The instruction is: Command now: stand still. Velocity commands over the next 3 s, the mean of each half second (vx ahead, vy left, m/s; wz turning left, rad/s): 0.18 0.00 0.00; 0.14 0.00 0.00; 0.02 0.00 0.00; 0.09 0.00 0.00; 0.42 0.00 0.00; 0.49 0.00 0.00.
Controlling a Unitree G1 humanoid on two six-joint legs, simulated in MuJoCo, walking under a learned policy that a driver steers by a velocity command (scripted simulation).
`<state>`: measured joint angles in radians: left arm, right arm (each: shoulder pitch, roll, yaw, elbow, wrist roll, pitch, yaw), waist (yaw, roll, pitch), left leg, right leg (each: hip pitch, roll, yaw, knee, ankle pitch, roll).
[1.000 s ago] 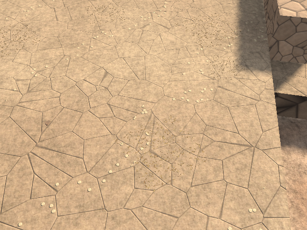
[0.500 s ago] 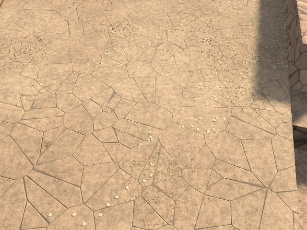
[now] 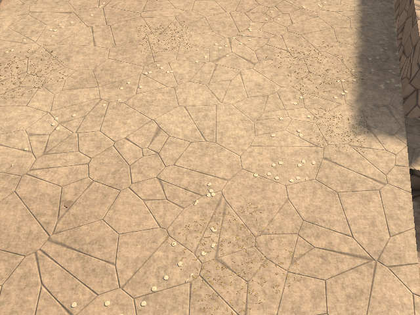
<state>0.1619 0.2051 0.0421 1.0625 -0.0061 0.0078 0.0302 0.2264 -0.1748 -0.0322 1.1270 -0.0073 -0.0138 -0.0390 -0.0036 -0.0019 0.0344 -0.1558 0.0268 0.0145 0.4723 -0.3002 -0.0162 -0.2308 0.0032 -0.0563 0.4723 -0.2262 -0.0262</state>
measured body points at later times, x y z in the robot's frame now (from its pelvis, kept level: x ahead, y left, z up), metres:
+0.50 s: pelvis +0.05 +0.04 -0.01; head +0.06 +0.06 +0.44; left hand +0.07 +0.30 -0.17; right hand +0.05 -0.21 -0.15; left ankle +0.02 +0.13 -0.74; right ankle +0.01 -0.10 -0.71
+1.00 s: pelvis +0.19 +0.02 -0.01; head +0.21 +0.02 +0.44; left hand +0.31 +0.26 -0.14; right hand +0.22 -0.23 -0.16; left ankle +0.12 +0.16 -0.69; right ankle +0.27 -0.06 -0.74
